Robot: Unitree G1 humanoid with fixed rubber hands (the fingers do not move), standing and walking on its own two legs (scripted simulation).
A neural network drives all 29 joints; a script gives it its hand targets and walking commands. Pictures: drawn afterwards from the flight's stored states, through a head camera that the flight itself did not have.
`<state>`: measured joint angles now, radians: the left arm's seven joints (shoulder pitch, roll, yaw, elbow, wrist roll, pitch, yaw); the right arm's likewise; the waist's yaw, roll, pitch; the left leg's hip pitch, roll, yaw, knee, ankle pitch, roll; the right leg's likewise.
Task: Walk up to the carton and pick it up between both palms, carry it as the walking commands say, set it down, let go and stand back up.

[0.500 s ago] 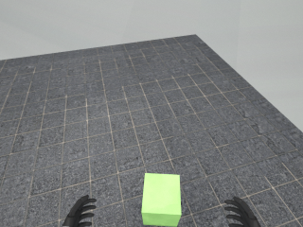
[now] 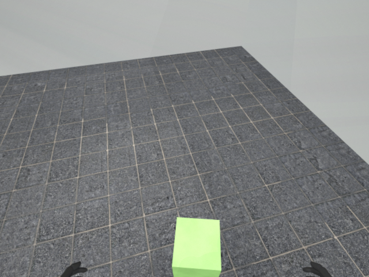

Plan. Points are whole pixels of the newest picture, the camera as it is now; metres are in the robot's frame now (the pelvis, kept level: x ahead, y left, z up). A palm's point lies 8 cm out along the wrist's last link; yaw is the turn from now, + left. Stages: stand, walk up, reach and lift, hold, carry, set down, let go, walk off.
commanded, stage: stand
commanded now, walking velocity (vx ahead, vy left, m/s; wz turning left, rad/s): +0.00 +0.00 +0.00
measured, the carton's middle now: (196, 251) +0.40 -0.02 -0.65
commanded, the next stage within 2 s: none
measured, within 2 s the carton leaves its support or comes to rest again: neither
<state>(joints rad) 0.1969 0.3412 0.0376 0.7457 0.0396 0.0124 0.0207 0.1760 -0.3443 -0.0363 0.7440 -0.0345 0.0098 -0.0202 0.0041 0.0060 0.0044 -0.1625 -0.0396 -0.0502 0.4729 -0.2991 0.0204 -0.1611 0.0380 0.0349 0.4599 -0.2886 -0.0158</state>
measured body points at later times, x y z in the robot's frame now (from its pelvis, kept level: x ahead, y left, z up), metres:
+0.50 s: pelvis +0.00 +0.00 +0.01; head -0.01 +0.00 +0.46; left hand +0.11 +0.30 -0.10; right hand +0.12 -0.31 -0.10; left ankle -0.03 +0.11 -0.74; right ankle -0.03 -0.11 -0.74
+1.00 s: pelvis -0.02 +0.00 +0.01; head -0.03 +0.00 +0.46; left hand +0.08 +0.31 -0.11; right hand +0.09 -0.31 -0.10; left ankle -0.03 +0.11 -0.74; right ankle -0.03 -0.11 -0.74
